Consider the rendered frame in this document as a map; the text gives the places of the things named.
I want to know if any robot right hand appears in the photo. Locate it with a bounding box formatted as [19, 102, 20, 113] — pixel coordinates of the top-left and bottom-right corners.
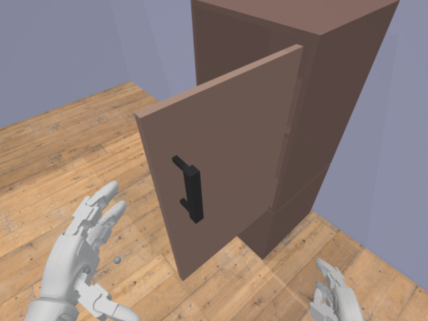
[310, 258, 364, 321]

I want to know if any robot left hand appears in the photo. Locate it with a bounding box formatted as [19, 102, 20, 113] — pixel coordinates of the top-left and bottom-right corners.
[39, 181, 141, 321]

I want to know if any handle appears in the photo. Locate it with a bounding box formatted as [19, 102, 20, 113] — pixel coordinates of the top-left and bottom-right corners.
[172, 155, 204, 223]

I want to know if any cupboard door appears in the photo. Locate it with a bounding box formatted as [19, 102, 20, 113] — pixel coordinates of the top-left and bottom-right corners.
[134, 44, 304, 281]

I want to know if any robot left forearm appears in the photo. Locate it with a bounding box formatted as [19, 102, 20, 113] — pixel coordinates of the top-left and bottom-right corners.
[23, 298, 79, 321]

